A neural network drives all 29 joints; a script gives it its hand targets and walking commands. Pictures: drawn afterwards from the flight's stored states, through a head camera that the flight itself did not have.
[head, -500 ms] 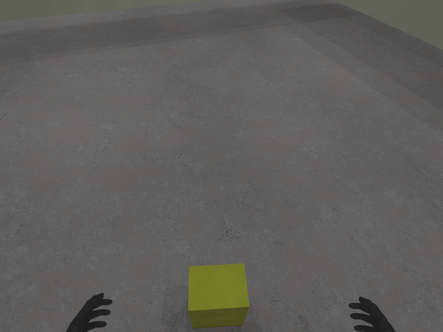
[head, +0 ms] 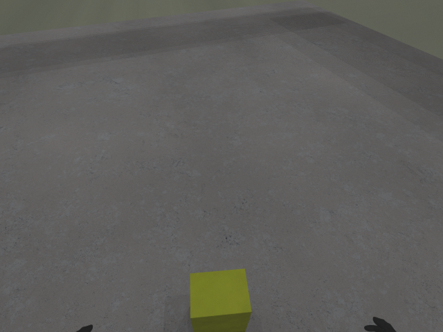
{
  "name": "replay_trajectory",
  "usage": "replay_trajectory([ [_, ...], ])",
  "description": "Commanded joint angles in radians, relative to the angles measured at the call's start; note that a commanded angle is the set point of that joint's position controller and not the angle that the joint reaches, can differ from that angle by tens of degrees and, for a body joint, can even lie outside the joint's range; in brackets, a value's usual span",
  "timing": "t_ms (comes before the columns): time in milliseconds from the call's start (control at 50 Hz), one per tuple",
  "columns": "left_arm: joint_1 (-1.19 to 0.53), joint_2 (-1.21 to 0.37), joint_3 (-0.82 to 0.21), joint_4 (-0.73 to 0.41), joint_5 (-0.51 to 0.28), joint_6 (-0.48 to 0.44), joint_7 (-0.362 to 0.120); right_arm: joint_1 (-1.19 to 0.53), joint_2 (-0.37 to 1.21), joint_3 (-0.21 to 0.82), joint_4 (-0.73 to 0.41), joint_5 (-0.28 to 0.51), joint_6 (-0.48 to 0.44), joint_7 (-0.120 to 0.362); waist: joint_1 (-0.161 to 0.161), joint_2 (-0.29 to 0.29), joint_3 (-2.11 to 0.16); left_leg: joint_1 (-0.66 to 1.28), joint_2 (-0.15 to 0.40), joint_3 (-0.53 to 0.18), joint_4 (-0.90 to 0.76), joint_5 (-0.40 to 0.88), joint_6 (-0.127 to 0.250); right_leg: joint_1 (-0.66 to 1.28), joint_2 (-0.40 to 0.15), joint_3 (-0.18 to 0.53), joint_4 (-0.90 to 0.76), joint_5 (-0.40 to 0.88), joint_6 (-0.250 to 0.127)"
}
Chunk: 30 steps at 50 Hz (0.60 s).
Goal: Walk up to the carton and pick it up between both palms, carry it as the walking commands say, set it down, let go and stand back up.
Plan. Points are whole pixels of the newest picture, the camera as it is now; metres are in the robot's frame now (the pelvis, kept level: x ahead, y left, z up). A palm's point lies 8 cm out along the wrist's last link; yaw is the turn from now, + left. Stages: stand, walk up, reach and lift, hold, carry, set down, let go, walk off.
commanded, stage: stand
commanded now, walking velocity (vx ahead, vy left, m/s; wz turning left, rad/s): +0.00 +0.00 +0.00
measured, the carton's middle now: (218, 304) +0.37 +0.03 -0.64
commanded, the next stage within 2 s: none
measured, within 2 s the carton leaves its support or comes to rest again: neither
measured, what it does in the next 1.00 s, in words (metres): stands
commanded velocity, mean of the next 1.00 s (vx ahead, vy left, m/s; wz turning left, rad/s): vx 0.00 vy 0.00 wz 0.00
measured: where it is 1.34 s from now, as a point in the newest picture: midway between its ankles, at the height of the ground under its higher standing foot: outside the picture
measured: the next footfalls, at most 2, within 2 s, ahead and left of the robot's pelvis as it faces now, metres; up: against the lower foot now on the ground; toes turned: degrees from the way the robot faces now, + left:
none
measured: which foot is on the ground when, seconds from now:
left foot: down 0.00-1.00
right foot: down 0.00-1.00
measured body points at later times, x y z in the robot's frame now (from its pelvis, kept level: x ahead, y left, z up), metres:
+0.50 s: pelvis -0.02 -0.01 +0.00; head -0.03 +0.00 +0.45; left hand +0.08 +0.30 -0.12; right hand +0.08 -0.32 -0.10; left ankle -0.01 +0.10 -0.74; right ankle -0.03 -0.14 -0.74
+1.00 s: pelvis -0.02 +0.00 +0.01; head -0.03 +0.01 +0.45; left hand +0.07 +0.31 -0.12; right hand +0.08 -0.32 -0.10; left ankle -0.01 +0.10 -0.74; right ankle -0.03 -0.14 -0.74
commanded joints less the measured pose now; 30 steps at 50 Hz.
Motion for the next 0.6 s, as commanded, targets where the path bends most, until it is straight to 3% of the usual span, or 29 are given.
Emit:
replay_trajectory([
  [0,-0.021,0.137,0.03,-0.035,-0.001,-0.013,0.004,-0.042,-0.18,-0.034,-0.036,0.001,-0.012,-0.005,-0.001,0.024,-0.02,0.061,0.118,-0.104,-0.064,0.262,-0.023,-0.046,-0.076,0.045,-0.051,0.221,-0.031],
  [320,-0.052,0.162,0.023,0.048,-0.01,-0.019,0.0,-0.045,-0.197,-0.024,0.042,0.008,-0.014,0.003,-0.003,0.026,0.014,0.051,0.121,-0.116,-0.111,0.154,-0.02,-0.049,-0.086,0.067,-0.097,0.158,-0.04],
  [580,-0.067,0.178,0.02,0.099,-0.012,-0.021,-0.005,-0.049,-0.211,-0.018,0.08,0.013,-0.016,0.004,-0.002,0.023,0.018,0.057,0.128,-0.124,-0.124,0.147,-0.014,-0.048,-0.089,0.07,-0.114,0.157,-0.044],
])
